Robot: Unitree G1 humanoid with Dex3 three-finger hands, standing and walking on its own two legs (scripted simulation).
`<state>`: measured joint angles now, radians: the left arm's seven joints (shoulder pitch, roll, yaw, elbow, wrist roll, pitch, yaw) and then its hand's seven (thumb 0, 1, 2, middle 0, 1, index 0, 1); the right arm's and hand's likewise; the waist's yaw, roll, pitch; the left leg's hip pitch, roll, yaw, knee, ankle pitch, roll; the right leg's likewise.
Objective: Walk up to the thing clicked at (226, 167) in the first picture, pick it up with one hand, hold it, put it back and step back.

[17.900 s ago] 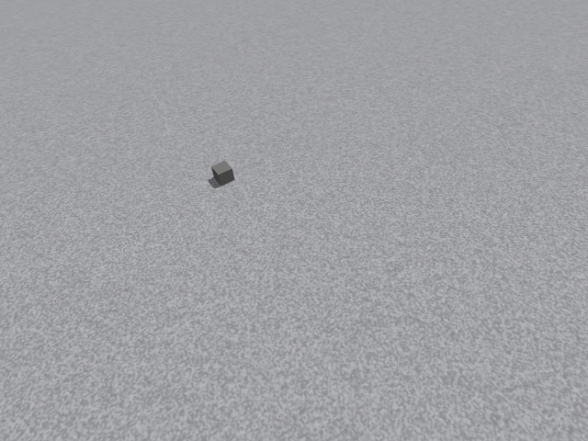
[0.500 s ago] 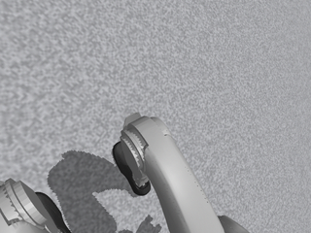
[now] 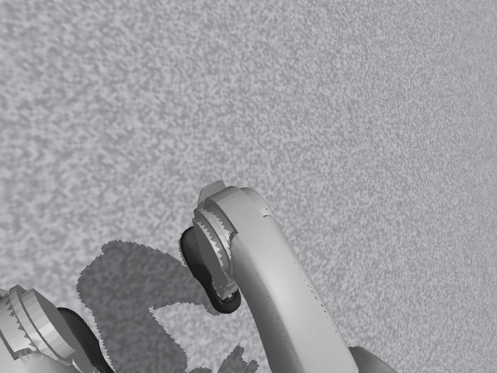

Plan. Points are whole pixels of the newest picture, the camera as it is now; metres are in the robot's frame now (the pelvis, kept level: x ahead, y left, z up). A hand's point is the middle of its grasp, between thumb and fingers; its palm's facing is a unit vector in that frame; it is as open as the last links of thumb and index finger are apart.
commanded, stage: settle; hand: left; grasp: from above
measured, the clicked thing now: out of the picture +0.48 +0.35 -0.29
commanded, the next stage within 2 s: lift in 0.90 s
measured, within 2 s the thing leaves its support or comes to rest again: leaves its support in 0.22 s
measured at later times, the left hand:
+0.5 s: hand out of the picture +0.47 +0.36 -0.19, palm faces -0.24 -0.31 -0.92, open 10.3 cm
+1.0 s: hand out of the picture +0.47 +0.35 -0.13, palm faces -0.24 -0.32 -0.91, open 10.3 cm
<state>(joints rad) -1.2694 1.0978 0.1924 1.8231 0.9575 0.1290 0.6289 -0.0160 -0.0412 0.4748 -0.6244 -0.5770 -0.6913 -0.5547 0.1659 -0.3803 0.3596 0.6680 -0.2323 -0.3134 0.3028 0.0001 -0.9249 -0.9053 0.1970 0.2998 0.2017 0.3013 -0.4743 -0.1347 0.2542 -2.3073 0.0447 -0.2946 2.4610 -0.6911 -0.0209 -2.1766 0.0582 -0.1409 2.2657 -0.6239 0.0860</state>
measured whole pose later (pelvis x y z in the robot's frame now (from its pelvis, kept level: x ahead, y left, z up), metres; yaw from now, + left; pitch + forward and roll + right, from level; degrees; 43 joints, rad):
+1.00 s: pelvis +0.01 -0.01 +0.01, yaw +7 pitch +35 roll -7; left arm -1.15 0.73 0.18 1.49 0.92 0.29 0.38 -0.01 -0.06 0.47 -0.68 -0.53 -0.74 -0.50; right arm 0.19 -0.32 0.11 0.76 -0.13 -0.21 0.23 0.00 -0.91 -0.90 0.20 0.30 0.20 0.30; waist -0.30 0.02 -0.02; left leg -2.29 0.04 -0.17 2.36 -0.69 -0.04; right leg -2.24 0.02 -0.04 2.28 -0.66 0.05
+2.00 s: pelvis +0.03 -0.02 +0.24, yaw +13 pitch +29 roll -3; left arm -0.58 0.40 -0.06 0.88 0.80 0.46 0.20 0.00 -0.08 0.48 -0.70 -0.50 -0.77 -0.46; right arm 0.15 -0.25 0.00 0.77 0.03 -0.09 -0.02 0.00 -0.92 -0.90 0.20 0.30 0.21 0.30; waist -0.12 0.06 -0.20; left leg -1.54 0.07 -0.07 1.63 -0.59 -0.04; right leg -1.50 -0.01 -0.03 1.59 -0.59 0.02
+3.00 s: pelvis +0.09 +0.00 +0.42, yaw +14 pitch +8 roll +0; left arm -0.44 0.24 -0.20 0.94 0.79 0.47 0.21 -0.01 -0.08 0.48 -0.70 -0.46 -0.78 -0.44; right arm 0.24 -0.25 -0.01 0.81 0.05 -0.09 -0.03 0.01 -0.89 -0.89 0.20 0.30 0.21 0.30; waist -0.06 0.04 -0.08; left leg -0.50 0.05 0.01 0.69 -0.33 -0.03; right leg -0.50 -0.03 0.00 0.70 -0.34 0.02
